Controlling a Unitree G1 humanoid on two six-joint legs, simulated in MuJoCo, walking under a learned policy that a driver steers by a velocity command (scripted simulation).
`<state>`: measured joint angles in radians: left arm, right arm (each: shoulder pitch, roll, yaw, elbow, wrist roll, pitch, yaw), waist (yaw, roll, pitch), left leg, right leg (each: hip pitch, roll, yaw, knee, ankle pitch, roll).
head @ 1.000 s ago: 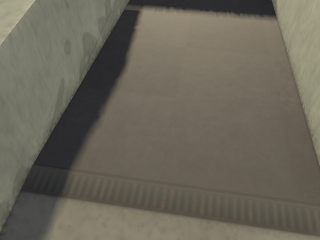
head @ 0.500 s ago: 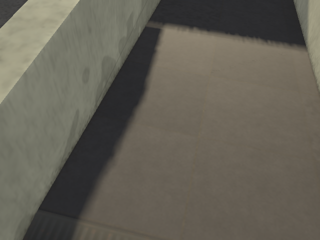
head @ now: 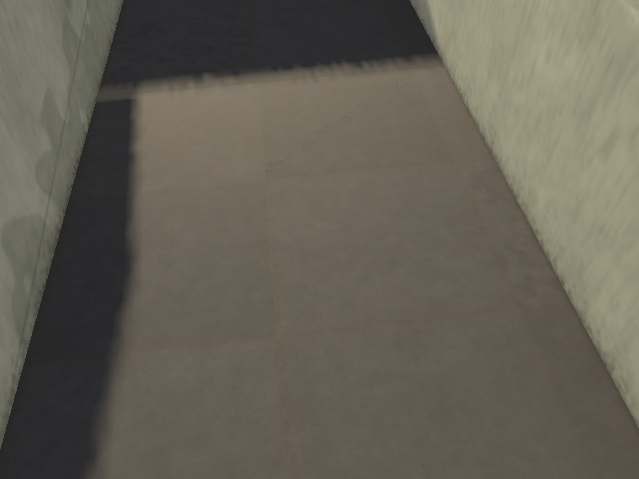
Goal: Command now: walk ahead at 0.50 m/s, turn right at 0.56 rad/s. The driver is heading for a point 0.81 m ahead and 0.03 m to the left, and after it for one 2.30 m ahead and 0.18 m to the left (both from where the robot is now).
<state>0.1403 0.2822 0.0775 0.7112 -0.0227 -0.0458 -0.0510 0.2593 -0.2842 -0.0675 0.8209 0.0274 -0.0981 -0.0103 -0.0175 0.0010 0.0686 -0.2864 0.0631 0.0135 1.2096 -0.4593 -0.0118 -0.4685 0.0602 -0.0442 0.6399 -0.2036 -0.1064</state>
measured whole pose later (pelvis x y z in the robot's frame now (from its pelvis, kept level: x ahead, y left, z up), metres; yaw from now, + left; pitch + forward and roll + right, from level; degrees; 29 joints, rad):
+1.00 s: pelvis +0.35 -0.01 +0.00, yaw -1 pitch +2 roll +0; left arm 0.20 0.26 0.06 0.66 0.03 -0.03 0.03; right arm 0.22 -0.33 -0.09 0.72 0.01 0.02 -0.02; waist -0.02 0.04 -0.01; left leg -0.48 -0.11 -0.17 0.92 -0.45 -0.05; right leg -0.31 0.02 0.04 0.50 -0.08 -0.04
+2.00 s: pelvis +0.74 +0.11 -0.08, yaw +0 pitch +2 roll -1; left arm 0.21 0.28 0.06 0.71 -0.02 -0.06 -0.04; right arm 0.33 -0.26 -0.03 0.74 0.01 -0.10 -0.01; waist -0.02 0.00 0.02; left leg -0.45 0.00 -0.07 1.38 -0.45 -0.02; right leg -0.39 0.16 0.02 0.56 -0.06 -0.13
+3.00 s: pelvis +1.15 +0.13 -0.11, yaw +0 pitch +3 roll -1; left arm 0.31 0.25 0.08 0.79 0.01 -0.08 0.01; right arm 0.26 -0.31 -0.09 0.73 0.02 -0.03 0.00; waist 0.04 0.04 -0.04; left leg -0.60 0.07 -0.08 0.86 -0.11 -0.02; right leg -0.14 -0.01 -0.09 0.32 -0.08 -0.04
